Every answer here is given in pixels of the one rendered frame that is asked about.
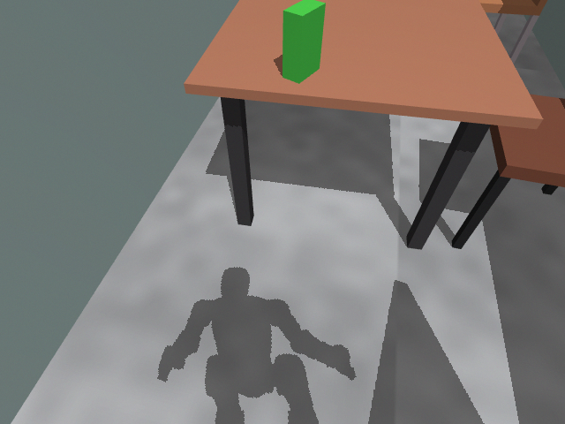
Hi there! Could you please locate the table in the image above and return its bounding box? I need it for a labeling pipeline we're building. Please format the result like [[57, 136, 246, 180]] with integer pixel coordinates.
[[184, 0, 543, 250]]

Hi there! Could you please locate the chair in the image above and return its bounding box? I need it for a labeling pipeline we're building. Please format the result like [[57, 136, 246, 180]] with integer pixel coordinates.
[[479, 0, 547, 63], [452, 95, 565, 249]]

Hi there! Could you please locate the carton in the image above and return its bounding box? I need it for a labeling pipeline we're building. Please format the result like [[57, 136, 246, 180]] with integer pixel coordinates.
[[282, 0, 326, 84]]

